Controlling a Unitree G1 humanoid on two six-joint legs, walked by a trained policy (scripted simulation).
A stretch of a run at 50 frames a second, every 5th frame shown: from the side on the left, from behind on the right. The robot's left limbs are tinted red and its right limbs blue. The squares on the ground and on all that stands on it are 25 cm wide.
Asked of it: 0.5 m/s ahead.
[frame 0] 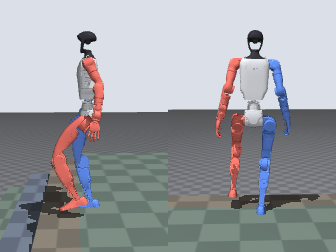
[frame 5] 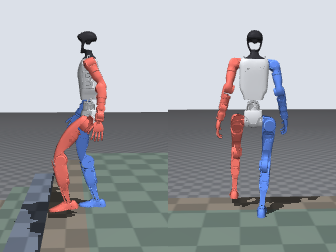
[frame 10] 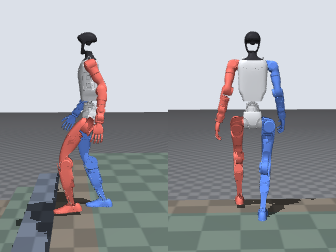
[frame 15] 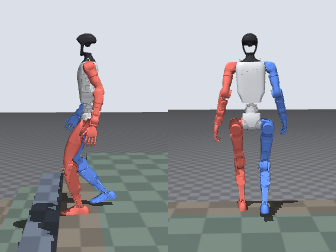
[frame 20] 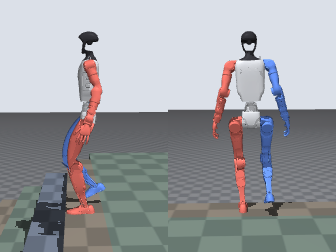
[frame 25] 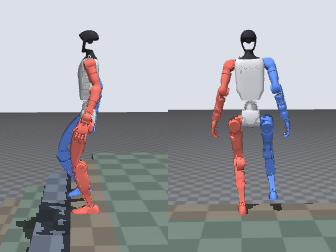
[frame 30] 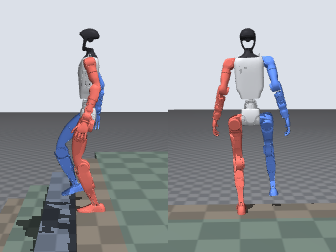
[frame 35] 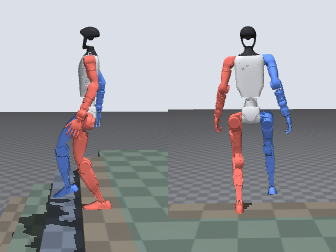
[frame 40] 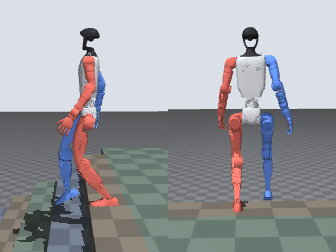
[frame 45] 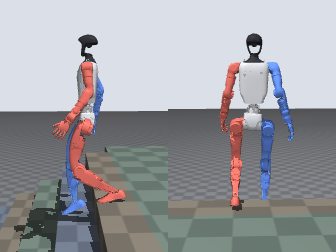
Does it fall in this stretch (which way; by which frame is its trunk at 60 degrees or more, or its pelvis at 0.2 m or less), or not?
no
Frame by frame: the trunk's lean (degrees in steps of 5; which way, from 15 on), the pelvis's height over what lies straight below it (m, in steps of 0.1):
0: 0, 0.8
5: 0, 0.8
10: 0, 0.8
15: 0, 0.8
20: 0, 0.8
25: 0, 0.8
30: 5, 0.8
35: 5, 0.8
40: 0, 0.7
45: 0, 0.8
